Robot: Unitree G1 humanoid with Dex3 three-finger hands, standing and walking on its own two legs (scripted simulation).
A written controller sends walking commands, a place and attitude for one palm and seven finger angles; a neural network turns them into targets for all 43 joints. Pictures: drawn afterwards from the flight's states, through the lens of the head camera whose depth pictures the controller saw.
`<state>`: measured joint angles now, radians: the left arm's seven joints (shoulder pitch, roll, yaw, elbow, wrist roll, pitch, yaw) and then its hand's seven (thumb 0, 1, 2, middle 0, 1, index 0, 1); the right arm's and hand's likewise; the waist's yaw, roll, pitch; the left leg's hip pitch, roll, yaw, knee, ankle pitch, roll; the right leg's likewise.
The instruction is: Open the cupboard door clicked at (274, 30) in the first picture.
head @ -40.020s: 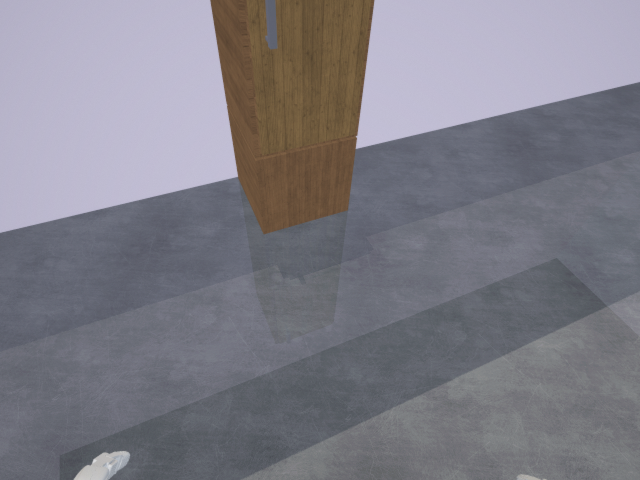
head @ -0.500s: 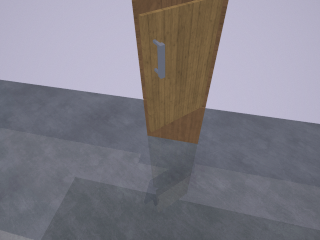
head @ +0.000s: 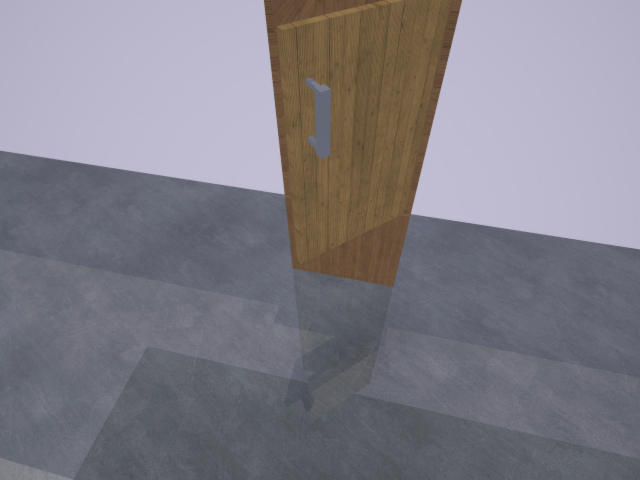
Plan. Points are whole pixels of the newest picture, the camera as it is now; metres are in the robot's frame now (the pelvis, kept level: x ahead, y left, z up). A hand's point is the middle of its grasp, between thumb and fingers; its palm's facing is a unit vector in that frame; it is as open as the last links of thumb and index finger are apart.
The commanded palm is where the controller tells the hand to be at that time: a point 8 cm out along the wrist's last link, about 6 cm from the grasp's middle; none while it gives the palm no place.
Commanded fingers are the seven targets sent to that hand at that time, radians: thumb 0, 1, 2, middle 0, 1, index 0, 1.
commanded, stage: look to check the result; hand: left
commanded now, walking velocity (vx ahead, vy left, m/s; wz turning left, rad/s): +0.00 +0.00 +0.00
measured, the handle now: (317, 118) +0.69 +0.05 +0.08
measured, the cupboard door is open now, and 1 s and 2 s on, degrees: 45 45 45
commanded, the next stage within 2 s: walk to a spot facing it in 0.30 s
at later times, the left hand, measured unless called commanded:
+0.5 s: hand out of the picture +0.09 +0.24 -0.15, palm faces -0.01 -0.94 -0.35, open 7.4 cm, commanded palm none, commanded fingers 0.00 0.90 0.90 -0.20 -0.30 -0.20 -0.30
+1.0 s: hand out of the picture +0.08 +0.14 -0.16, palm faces -0.18 -0.93 -0.30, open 7.4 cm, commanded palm none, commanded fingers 0.00 0.90 0.90 -0.20 -0.30 -0.20 -0.30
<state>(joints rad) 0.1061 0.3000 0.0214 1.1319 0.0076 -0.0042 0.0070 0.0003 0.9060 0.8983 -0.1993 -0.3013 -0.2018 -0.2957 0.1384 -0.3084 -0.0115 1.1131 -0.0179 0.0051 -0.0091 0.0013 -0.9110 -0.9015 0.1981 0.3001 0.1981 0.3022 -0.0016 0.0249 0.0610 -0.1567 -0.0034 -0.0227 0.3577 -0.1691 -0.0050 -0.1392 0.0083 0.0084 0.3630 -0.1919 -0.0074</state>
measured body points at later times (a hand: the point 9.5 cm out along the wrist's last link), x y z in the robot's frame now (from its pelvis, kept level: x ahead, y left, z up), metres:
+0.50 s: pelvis +0.01 -0.01 +0.00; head +0.03 -0.02 +0.45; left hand +0.10 +0.29 -0.13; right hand +0.08 -0.30 -0.14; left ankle +0.02 +0.12 -0.75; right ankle +0.00 -0.12 -0.75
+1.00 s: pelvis +0.00 -0.05 -0.01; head +0.05 -0.10 +0.43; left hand +0.09 +0.19 -0.14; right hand +0.00 -0.31 -0.18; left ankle -0.01 +0.12 -0.66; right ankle -0.01 -0.11 -0.75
